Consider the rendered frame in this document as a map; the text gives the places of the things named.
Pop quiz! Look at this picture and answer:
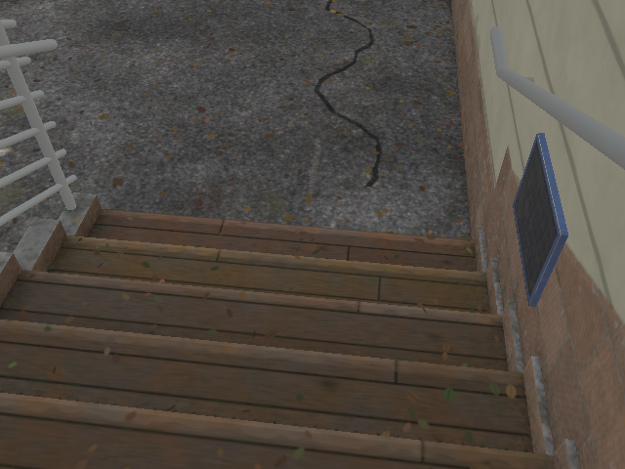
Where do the stairs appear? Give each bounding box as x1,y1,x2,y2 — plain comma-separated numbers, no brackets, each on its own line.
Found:
0,209,556,469

